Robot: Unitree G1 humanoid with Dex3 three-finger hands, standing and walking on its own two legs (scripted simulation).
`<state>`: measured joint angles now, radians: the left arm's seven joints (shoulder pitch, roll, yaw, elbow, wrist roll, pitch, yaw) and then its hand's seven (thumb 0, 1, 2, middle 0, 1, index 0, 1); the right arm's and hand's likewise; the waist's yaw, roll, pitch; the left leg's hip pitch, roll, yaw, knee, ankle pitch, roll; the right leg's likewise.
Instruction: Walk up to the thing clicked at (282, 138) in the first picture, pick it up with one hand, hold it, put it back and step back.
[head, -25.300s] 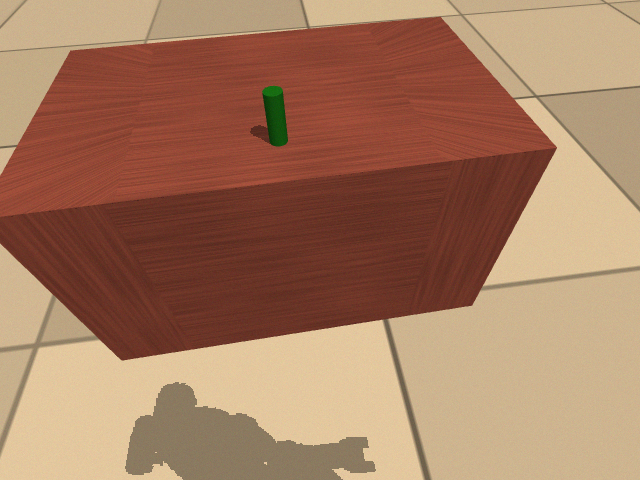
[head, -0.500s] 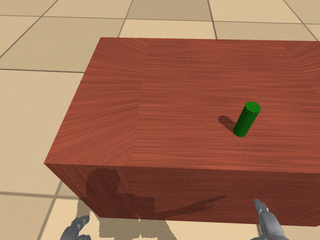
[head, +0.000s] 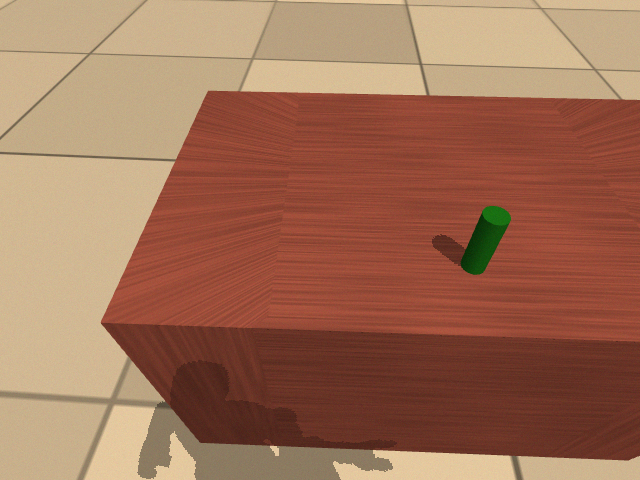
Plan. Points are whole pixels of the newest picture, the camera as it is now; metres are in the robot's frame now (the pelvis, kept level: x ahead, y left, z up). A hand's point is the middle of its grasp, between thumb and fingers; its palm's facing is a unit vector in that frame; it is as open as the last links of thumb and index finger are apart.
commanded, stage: home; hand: right
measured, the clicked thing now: (483, 242) +0.46 -0.25 -0.02
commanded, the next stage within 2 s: stand in 1.32 s
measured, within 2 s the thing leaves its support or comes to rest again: neither
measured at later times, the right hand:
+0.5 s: hand out of the picture +0.07 -0.25 -0.15, palm faces -0.04 +0.93 -0.36, open 17.3 cm
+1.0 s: hand out of the picture +0.08 -0.25 -0.15, palm faces -0.02 +0.93 -0.36, open 17.4 cm
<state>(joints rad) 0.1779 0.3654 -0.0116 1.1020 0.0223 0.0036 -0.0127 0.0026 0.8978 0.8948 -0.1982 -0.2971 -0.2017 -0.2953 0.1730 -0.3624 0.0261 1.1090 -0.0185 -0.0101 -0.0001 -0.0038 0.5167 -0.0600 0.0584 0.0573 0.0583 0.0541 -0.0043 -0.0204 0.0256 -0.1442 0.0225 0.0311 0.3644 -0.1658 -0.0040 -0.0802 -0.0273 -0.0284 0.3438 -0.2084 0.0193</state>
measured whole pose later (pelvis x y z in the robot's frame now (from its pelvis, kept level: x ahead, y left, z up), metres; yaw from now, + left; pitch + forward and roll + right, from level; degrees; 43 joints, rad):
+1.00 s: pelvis +0.01 +0.00 +0.00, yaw +0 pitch -3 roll +0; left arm 0.12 0.35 -0.01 1.13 0.02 0.00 0.00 0.00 0.90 0.89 -0.20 -0.30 -0.20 -0.30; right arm 0.12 -0.35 0.01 1.13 -0.01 -0.01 0.00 0.00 0.52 -0.06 0.06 0.06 0.06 0.05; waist 0.00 -0.01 0.04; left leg -0.12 0.02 0.04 0.33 -0.16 0.00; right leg -0.06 -0.03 -0.02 0.31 -0.20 0.03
